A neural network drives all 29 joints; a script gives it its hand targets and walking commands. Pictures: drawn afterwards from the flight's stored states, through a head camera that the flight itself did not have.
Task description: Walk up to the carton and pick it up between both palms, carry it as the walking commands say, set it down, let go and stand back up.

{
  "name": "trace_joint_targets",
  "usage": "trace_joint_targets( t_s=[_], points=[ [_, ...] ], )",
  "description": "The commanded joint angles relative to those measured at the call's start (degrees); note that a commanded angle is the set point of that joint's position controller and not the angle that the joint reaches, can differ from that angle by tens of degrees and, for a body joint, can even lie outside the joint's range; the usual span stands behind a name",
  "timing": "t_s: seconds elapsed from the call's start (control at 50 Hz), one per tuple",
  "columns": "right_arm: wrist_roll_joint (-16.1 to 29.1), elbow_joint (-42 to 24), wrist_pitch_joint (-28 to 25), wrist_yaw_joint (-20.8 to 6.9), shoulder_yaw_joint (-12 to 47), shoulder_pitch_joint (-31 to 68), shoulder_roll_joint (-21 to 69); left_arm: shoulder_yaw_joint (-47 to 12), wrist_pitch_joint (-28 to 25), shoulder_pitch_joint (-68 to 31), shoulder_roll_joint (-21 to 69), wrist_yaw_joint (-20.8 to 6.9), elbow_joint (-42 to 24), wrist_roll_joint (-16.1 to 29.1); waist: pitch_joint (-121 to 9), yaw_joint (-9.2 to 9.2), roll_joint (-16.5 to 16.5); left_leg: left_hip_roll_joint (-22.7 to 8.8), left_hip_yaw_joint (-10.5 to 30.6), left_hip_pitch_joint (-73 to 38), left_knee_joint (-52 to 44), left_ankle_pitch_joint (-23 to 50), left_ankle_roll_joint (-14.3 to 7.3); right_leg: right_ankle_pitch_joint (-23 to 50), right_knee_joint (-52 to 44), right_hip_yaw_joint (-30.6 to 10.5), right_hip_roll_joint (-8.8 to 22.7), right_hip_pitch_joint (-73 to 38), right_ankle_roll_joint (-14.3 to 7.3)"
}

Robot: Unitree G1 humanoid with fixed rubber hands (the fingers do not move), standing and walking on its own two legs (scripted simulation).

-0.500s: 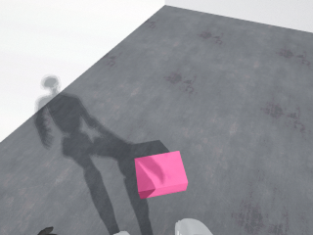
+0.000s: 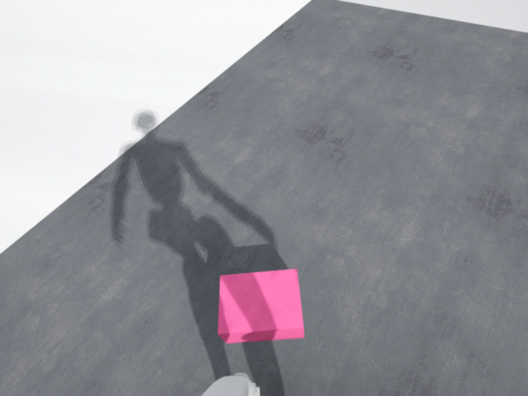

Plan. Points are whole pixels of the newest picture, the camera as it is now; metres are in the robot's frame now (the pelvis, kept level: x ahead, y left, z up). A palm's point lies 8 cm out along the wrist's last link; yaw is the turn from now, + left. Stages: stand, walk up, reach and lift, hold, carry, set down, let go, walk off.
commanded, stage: walk up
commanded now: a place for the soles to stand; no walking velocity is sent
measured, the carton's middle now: (261, 306) +0.47 +0.13 -0.70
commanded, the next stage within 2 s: none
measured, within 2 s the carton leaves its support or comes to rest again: neither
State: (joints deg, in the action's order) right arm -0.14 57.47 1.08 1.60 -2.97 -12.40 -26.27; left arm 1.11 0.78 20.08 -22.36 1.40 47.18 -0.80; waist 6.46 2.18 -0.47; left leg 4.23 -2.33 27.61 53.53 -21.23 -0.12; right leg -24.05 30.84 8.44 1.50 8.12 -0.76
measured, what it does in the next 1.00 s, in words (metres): steps on the spot: left foot, then right foot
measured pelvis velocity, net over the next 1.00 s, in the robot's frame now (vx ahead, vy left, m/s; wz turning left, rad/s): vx -0.02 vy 0.05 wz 0.10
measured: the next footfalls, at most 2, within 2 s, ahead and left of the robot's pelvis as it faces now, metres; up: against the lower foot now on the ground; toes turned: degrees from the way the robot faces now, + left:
left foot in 0.16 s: +0.14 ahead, +0.08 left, +0.00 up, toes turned +2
right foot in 0.36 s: +0.12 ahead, -0.13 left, +0.00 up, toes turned -3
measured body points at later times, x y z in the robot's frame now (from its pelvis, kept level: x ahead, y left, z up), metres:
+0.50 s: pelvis +0.05 -0.04 -0.02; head +0.10 -0.10 +0.42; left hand +0.10 +0.30 -0.09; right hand +0.17 -0.34 -0.17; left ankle +0.02 +0.14 -0.66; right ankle +0.08 -0.13 -0.74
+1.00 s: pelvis -0.02 +0.05 -0.04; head +0.04 +0.04 +0.41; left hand +0.01 +0.38 -0.14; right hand +0.11 -0.27 -0.16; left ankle +0.05 +0.18 -0.74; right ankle -0.01 -0.07 -0.71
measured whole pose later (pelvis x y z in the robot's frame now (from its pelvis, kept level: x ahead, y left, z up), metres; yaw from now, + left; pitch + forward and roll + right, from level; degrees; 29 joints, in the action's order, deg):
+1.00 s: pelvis -0.02 +0.05 -0.04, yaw +5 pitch -4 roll +1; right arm -0.7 44.3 5.4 -2.4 -6.1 -9.5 -24.2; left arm 1.1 0.3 15.0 -22.6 4.2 47.1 -0.8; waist 12.4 0.0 -1.4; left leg 2.3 1.8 25.0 45.5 -17.2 -0.5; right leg -28.6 59.3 0.9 2.9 23.4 -1.2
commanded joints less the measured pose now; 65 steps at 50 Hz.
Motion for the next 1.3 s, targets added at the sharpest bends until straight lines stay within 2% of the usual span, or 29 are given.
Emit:
trace_joint_targets(
  t_s=[0.0,0.08,0.12,0.14,0.16,0.18,0.22,0.24,0.32,0.34,0.36,0.38,0.4,0.44,0.52,0.7,0.76,0.8,0.82,0.88,1.0,1.02,1.04,1.06,1.1,1.16,1.18,1.22,1.28],
  points=[
    [-0.4,-4.4,1.2,-1.2,-0.7,1.4,-4.6,7.0,-2.2,1.9,-10.9,2.4,-1.2,1.0,-4.2,0.74,10.3,0.8,-4.4,1.4,-12.3,7.0,-1.9,62.7,-5.3,-5.6,7.9,-20.1,13.6],
    [-1.4,-6.0,2.4,-2.2,-1.9,0.3,-6.5,7.3,-2.2,-0.4,-12.6,3.4,-2.8,1.5,-8.1,-1.91,9.7,0.4,-5.9,-9.2,-20.6,13.6,-6.4,66.0,6.1,-3.5,9.2,-13.4,12.7],
    [-2.0,-6.4,2.7,-2.2,-2.9,-5.3,-7.3,7.4,-2.8,-3.7,-13.6,4.1,-3.0,2.7,-7.4,-7.78,6.3,-1.6,-4.4,-22.5,-27.9,26.8,-13.6,66.9,23.3,1.7,4.9,1.2,14.4],
    [-2.4,-7.1,3.1,-2.0,-4.6,-7.6,-9.7,6.4,-3.2,-4.1,-12.2,4.3,-3.8,3.7,-11.0,-11.29,-3.6,-7.0,3.9,-32.8,-28.8,43.3,-20.7,46.9,40.0,2.4,-1.9,12.6,15.6],
    [-2.0,-9.2,2.6,-1.2,-4.5,-4.7,-9.4,7.0,-2.8,-0.9,-10.7,4.4,-4.4,4.0,-9.9,-8.37,-14.7,-19.8,21.4,-33.3,-26.5,60.4,-27.1,-19.1,59.4,-6.2,-5.4,24.2,11.5],
    [-0.3,-9.8,2.2,-0.3,-4.5,-4.3,-9.0,6.2,-1.9,-1.7,-10.9,4.4,-6.6,3.7,-6.9,-6.08,-5.2,-24.5,23.7,-19.2,-30.3,49.5,-27.1,-18.2,58.6,-17.3,-0.7,19.3,6.9],
    [0.0,-14.7,2.1,-0.3,-3.6,9.4,-12.0,5.8,-1.6,5.4,-12.4,4.1,-4.9,3.8,0.0,0.63,-3.0,-24.9,22.4,-4.8,-25.3,35.9,-21.5,-20.8,44.7,-23.8,5.8,17.0,0.6],
    [-0.6,-16.5,2.1,-0.6,-3.3,11.5,-11.0,5.3,-1.6,6.1,-12.5,3.9,-3.1,3.4,1.6,1.45,-3.7,-19.3,16.0,-0.8,-23.6,36.3,-15.8,-16.5,32.3,-20.5,5.8,12.9,-2.6],
    [-2.4,-17.1,3.7,-4.3,-4.6,6.5,-9.7,5.9,-2.0,11.5,-11.6,4.4,2.4,3.0,-4.0,0.83,-7.5,-10.5,9.9,-4.9,-15.5,31.1,-11.9,9.3,0.4,-2.4,1.5,3.3,1.3],
    [-1.8,-17.6,3.9,-4.2,-4.2,5.4,-6.4,6.3,-2.5,9.6,-14.5,4.7,2.0,1.6,-3.0,1.42,3.3,-4.6,9.1,-0.3,-7.2,20.4,-9.4,11.2,-6.8,-10.5,6.5,3.0,1.1],
    [-1.2,-19.3,3.9,-4.2,-3.5,4.0,-4.5,7.7,-2.5,6.0,-20.9,4.6,-0.3,0.5,-0.5,0.64,19.0,2.2,8.7,6.9,1.9,-9.6,-3.3,20.2,-12.8,-29.6,20.8,5.2,-4.3],
    [-1.4,-18.1,5.2,-3.6,-4.7,4.2,-7.9,7.8,-2.6,1.3,-22.3,4.2,-1.9,0.0,-1.0,0.27,12.8,0.4,15.0,2.9,15.8,-13.8,-1.9,12.9,-16.8,-34.4,28.4,14.7,-11.4],
    [-1.9,-18.0,5.9,-3.8,-5.6,3.7,-9.6,7.6,-3.0,-2.7,-22.7,4.6,-3.5,0.4,2.2,-1.70,9.0,0.2,19.4,2.3,22.1,-11.8,-1.5,9.4,-17.7,-32.5,28.2,20.9,-11.6],
    [-2.0,-16.1,5.3,-4.2,-5.3,-0.4,-9.3,7.5,-3.4,-5.6,-18.5,4.7,-4.0,0.8,4.9,-4.45,4.2,-0.8,16.5,5.8,20.7,-5.0,-0.2,19.7,-10.0,-22.1,20.3,14.1,-7.9],
    [-2.9,-15.7,4.9,-4.5,-4.8,-1.2,-6.8,8.0,-3.4,4.5,-17.5,5.0,-2.7,1.5,-4.4,0.20,6.8,-0.6,11.5,8.4,14.4,-6.4,1.3,47.2,0.2,-15.4,16.7,-6.7,-5.0],
    [-1.9,-16.5,3.7,-3.7,-5.8,1.3,-7.4,8.2,-3.2,0.4,-19.3,3.6,-3.3,0.0,-2.3,0.57,12.9,-5.7,5.2,1.3,2.9,-9.8,1.6,42.2,0.7,-14.8,19.5,5.0,-11.4],
    [-2.2,-14.6,3.0,-4.5,-6.7,-4.0,-9.0,8.0,-2.9,-7.1,-19.9,3.2,-4.8,0.0,-3.6,-4.78,13.2,-6.7,2.5,-9.7,-8.2,-1.7,-0.9,23.5,1.8,-13.7,19.4,15.4,-9.0],
    [-3.6,-13.1,2.6,-4.8,-7.4,-7.8,-10.9,6.4,-2.0,-8.0,-15.1,3.3,-4.3,0.2,-4.2,-6.54,1.8,-6.8,8.7,-15.9,-20.0,0.4,-4.3,4.7,15.7,-7.1,12.2,23.8,-4.2],
    [-4.3,-15.0,2.2,-4.9,-8.0,-6.1,-15.9,5.3,-1.4,-6.5,-11.9,3.9,-5.0,1.0,-0.8,-6.95,-18.1,-16.2,28.3,-8.8,-35.0,1.4,-8.0,-11.7,26.9,-4.7,1.2,28.7,-1.6],
    [-4.2,-20.5,3.4,-3.7,-8.3,9.8,-17.3,5.7,-0.5,-0.5,-13.5,4.2,-1.2,0.8,-1.1,-3.75,-17.2,-17.4,28.6,13.2,-38.7,-18.0,-15.0,-12.3,42.9,-9.8,-1.0,15.6,-1.5],
    [-2.7,-19.2,3.4,-3.3,-6.4,5.1,-8.6,6.7,-3.3,7.2,-13.3,2.7,2.2,-0.1,-5.4,-0.06,-8.1,-13.0,23.5,-0.7,-22.9,-6.3,-10.3,-6.2,5.7,-5.3,-0.7,5.1,-1.5],
    [-2.0,-18.8,3.7,-3.1,-5.5,2.3,-7.1,6.9,-3.9,8.3,-14.4,2.9,2.7,-0.7,-6.5,0.47,-0.7,-11.2,21.6,4.3,-16.3,-12.6,-7.7,-11.1,-1.7,-11.6,0.7,0.0,-2.9],
    [-0.7,-19.1,3.4,-3.1,-4.4,1.8,-4.6,7.5,-4.1,5.5,-18.6,3.0,0.7,-2.2,-2.0,0.36,13.7,-4.1,15.7,12.0,-3.3,-14.3,-3.1,-24.5,-13.0,-31.6,12.7,3.5,-6.9],
    [-1.4,-19.2,3.1,-3.1,-5.4,5.5,-7.4,8.3,-4.0,-2.5,-23.3,2.7,-1.8,-2.0,1.7,1.20,15.3,0.5,11.5,9.9,9.5,-10.7,-0.3,-21.5,-17.7,-43.9,25.4,15.7,-14.7],
    [-0.6,-16.9,2.5,-3.1,-6.6,3.6,-10.2,7.0,-4.7,-9.3,-19.4,2.6,-4.2,-1.0,2.9,-2.72,7.8,-2.2,13.8,3.1,17.5,-6.9,-0.1,6.4,-9.0,-34.7,23.0,20.0,-15.9],
    [-0.4,-13.5,-0.3,-3.2,-5.5,-3.1,-7.4,5.9,-4.1,-9.2,-16.3,1.3,-4.5,-1.6,-6.2,-4.36,15.3,-2.6,3.4,-9.1,-13.7,-7.6,-1.9,20.9,6.6,-15.3,12.1,8.0,-8.3],
    [-1.2,-12.4,-1.2,-2.9,-5.8,-5.7,-8.1,5.1,-3.4,-5.7,-14.0,1.0,-4.6,-1.2,-8.7,-3.93,8.8,-0.6,4.3,-16.4,-20.3,-1.9,-2.1,17.9,14.1,-12.0,9.1,11.5,-6.3],
    [-2.0,-14.1,-2.9,-1.7,-5.6,-2.1,-11.8,3.9,-2.7,-5.4,-10.3,0.6,-4.9,0.2,-10.2,-2.19,-7.5,-15.7,34.1,-21.0,-26.5,8.0,-9.3,-8.2,25.6,-10.1,1.7,24.4,-0.2],
    [-0.7,-14.7,-2.6,-1.0,-5.0,6.0,-12.3,5.4,-3.0,-3.1,-13.7,0.9,-1.4,0.5,-8.5,0.02,-4.4,-16.8,31.7,-6.2,-22.4,11.0,-12.6,-7.3,17.5,-11.5,2.3,11.4,-1.0]
  ],
)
